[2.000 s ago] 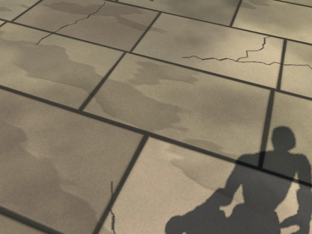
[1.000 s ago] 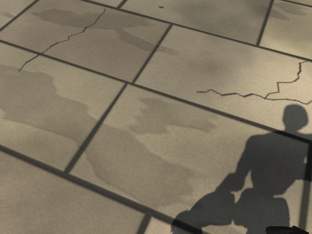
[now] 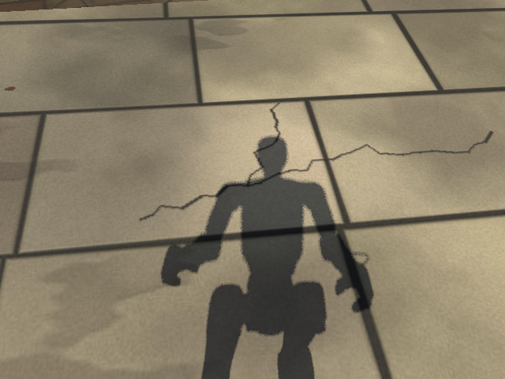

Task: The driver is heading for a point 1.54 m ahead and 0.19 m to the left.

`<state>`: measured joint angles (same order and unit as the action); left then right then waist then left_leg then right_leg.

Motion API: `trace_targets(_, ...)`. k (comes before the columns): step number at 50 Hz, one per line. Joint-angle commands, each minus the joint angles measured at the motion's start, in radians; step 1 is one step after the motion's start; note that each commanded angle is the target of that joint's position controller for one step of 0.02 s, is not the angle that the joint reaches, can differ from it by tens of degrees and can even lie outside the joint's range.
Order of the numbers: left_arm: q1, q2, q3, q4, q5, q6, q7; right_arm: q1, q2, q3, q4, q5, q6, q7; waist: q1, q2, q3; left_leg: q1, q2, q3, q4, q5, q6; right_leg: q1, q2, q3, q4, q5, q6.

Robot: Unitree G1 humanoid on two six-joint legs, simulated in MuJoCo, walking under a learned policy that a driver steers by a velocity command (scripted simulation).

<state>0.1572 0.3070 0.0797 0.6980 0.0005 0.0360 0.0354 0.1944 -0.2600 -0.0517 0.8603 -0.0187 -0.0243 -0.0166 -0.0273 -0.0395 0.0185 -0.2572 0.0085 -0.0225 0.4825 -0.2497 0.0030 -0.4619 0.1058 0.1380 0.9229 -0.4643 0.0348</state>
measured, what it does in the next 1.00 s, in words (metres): steps on the spot: right foot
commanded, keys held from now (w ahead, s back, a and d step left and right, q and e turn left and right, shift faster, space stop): no key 1.00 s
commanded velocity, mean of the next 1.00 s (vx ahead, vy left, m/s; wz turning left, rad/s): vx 0.00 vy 0.00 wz -0.04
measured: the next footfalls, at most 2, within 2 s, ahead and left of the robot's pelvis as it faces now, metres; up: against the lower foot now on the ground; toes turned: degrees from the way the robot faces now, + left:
right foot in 0.16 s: +0.02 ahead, -0.15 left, +0.00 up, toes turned +3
right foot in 1.92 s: +0.40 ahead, -0.14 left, +0.00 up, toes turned -2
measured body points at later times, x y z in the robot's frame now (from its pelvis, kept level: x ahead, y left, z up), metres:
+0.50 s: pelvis +0.00 -0.03 +0.00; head +0.00 -0.03 +0.45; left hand +0.11 +0.23 -0.13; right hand +0.08 -0.30 -0.14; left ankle +0.00 +0.12 -0.74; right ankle -0.02 -0.15 -0.74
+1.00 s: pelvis -0.01 -0.03 +0.00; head +0.00 -0.03 +0.45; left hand +0.05 +0.23 -0.15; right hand +0.03 -0.29 -0.15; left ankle +0.00 +0.12 -0.74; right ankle -0.02 -0.15 -0.74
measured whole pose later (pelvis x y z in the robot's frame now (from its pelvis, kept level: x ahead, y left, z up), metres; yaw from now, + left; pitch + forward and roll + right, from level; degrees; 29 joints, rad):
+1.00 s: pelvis -0.01 -0.03 +0.00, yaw +0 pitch -2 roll +0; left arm 0.22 0.23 0.02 1.01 0.00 0.00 0.03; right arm 0.21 -0.23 -0.03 1.08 0.00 0.00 -0.04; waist -0.01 0.00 0.04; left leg -0.21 0.03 -0.03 0.50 -0.26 -0.04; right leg -0.18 0.02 0.05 0.50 -0.29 0.00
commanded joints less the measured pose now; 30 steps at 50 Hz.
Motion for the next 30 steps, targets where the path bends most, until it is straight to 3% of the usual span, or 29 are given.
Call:
trace_targets(1, 0.04, 0.051, 0.02, -0.032, -0.003, -0.002, 0.003, -0.093, -0.127, -0.02, -0.067, 0.017, -0.013, -0.006, 0.049, 0.176, -0.049, 0.099, 0.213, -0.19, -0.139, 0.405, 0.191, -0.015, -0.06, -0.005, 0.025, 0.009, 0.042)
trace_targets(3, -0.004, 0.009, -0.002, -0.037, -0.004, -0.007, -0.002, -0.074, -0.129, -0.02, -0.053, 0.013, -0.001, -0.006, 0.018, 0.211, -0.072, 0.124, 0.179, -0.142, -0.112, 0.449, 0.175, 0.079, -0.094, -0.078, -0.165, 0.021, 0.052)
trace_targets(5, -0.017, 0.021, 0.0, -0.03, -0.015, -0.009, -0.003, -0.036, -0.155, -0.024, -0.037, 0.016, 0.01, -0.005, -0.002, 0.23, -0.082, 0.141, 0.186, -0.156, -0.09, 0.481, 0.182, 0.159, -0.088, -0.114, -0.329, 0.074, 0.049)
trace_targets(7, 0.027, 0.042, 0.006, 0.001, -0.013, -0.008, -0.004, -0.021, -0.154, -0.021, -0.023, 0.032, 0.01, 0.0, 0.023, 0.205, -0.07, 0.113, 0.168, -0.153, -0.076, 0.438, 0.147, 0.285, -0.087, -0.124, -0.583, 0.311, 0.016)
trace_targets(8, 0.028, 0.077, 0.011, 0.001, -0.005, -0.006, 0.0, 0.002, -0.143, -0.015, -0.016, 0.028, 0.0, 0.004, 0.014, 0.168, -0.083, 0.066, 0.161, -0.156, -0.079, 0.368, 0.102, 0.373, -0.129, -0.067, -0.598, 0.414, -0.01)
trace_targets(9, 0.046, 0.136, 0.021, -0.002, 0.004, -0.002, 0.008, 0.013, -0.126, -0.008, -0.021, 0.004, -0.016, 0.015, -0.009, 0.059, -0.121, 0.001, 0.115, -0.104, -0.035, 0.28, 0.056, 0.468, -0.216, 0.006, -0.517, 0.666, -0.045)
trace_targets(10, 0.031, 0.13, 0.02, 0.02, 0.006, -0.001, -0.001, 0.038, -0.097, -0.004, -0.01, 0.003, -0.025, 0.02, -0.04, -0.068, -0.133, 0.036, 0.047, -0.025, -0.066, 0.115, 0.009, 0.396, -0.216, -0.001, -0.471, 0.577, -0.096)
trace_targets(11, 0.01, 0.077, 0.011, 0.009, 0.008, -0.007, -0.014, -0.023, -0.121, -0.004, -0.006, -0.002, -0.023, 0.02, 0.002, -0.035, -0.099, 0.063, 0.034, -0.007, -0.047, 0.088, -0.023, 0.338, -0.193, -0.002, -0.487, 0.459, -0.1)
trace_targets(12, 0.012, 0.056, 0.003, 0.018, 0.016, -0.012, -0.018, -0.052, -0.129, -0.008, -0.005, 0.003, -0.019, 0.018, 0.012, -0.007, -0.074, 0.057, 0.032, -0.002, -0.035, 0.088, -0.025, 0.307, -0.184, -0.006, -0.504, 0.4, -0.089)
trace_targets(14, 0.013, 0.068, 0.003, 0.034, 0.015, -0.027, -0.02, -0.058, -0.114, -0.006, 0.002, 0.008, -0.002, 0.007, 0.008, -0.019, -0.029, 0.058, 0.033, -0.003, -0.024, 0.119, -0.02, 0.262, -0.171, -0.013, -0.509, 0.392, -0.07)
trace_targets(20, 0.028, 0.053, -0.01, 0.078, 0.01, -0.046, -0.013, -0.045, -0.107, -0.008, 0.047, 0.009, 0.015, -0.008, 0.003, -0.009, 0.001, 0.077, 0.033, -0.005, -0.031, 0.111, -0.028, 0.222, -0.162, -0.015, -0.519, 0.335, -0.063)
trace_targets(30, 0.041, 0.042, -0.022, 0.156, 0.007, -0.053, -0.01, -0.026, -0.109, -0.01, 0.121, 0.013, 0.017, -0.017, 0.008, 0.027, 0.002, 0.08, 0.032, -0.004, -0.045, 0.116, -0.036, 0.235, -0.144, -0.035, -0.522, 0.318, -0.064)
Keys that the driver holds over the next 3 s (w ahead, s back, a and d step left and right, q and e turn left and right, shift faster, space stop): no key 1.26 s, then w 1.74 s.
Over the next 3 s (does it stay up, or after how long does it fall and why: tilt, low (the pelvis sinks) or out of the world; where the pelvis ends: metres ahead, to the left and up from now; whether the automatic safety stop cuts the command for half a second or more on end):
stays up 0.83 -0.01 -0.01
